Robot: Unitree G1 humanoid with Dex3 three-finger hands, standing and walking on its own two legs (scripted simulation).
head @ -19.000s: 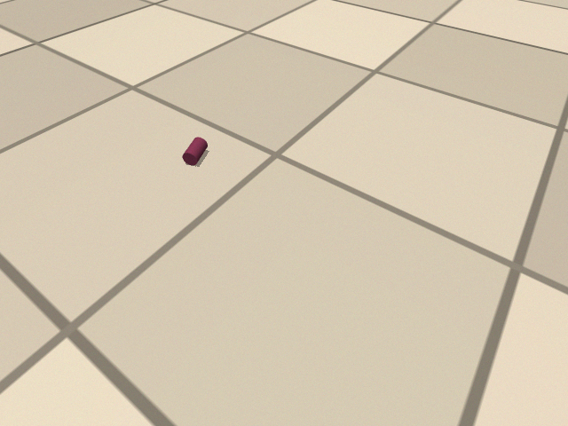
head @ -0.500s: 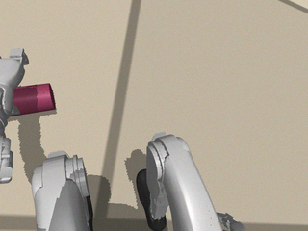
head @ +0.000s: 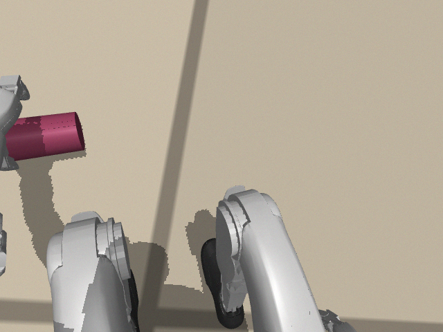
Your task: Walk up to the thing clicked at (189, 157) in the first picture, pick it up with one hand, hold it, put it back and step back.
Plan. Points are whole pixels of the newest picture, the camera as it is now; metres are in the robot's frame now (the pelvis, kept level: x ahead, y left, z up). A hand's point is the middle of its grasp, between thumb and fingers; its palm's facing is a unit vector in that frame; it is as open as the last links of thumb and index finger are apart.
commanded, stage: close in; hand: left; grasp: from above
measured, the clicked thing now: (42, 136) +0.50 +0.27 -0.28
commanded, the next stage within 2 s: rest palm in 0.10 s
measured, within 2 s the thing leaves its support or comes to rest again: neither
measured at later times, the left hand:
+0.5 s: hand (31, 136) +0.48 +0.27 -0.22, palm faces -0.49 -0.10 -0.87, open 14.0 cm
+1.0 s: hand (37, 138) +0.48 +0.27 -0.25, palm faces -0.46 -0.12 -0.88, open 13.9 cm
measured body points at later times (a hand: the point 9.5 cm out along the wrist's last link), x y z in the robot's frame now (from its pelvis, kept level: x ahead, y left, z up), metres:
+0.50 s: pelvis +0.00 +0.00 -0.01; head +0.26 +0.09 +0.34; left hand +0.50 +0.27 -0.17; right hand +0.02 -0.26 -0.09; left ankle +0.08 +0.12 -0.29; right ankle +0.10 -0.11 -0.29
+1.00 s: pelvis +0.01 +0.01 -0.02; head +0.29 +0.11 +0.32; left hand +0.50 +0.28 -0.20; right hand +0.05 -0.25 -0.08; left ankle +0.08 +0.12 -0.29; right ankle +0.10 -0.11 -0.29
